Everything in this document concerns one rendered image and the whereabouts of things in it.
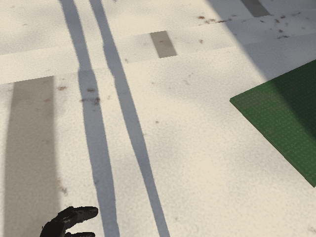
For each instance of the left robot hand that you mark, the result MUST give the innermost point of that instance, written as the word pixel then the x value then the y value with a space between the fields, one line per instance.
pixel 67 218

